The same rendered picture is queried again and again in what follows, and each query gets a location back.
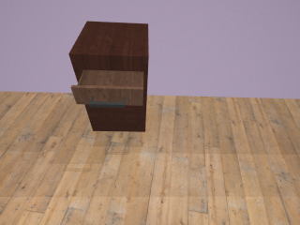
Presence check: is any cabinet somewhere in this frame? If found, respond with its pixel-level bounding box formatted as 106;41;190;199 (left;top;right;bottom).
68;21;149;132

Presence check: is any handle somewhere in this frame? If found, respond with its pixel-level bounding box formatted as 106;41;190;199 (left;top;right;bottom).
88;96;126;108

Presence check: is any drawer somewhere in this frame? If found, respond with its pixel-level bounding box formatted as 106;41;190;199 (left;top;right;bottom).
70;69;144;106

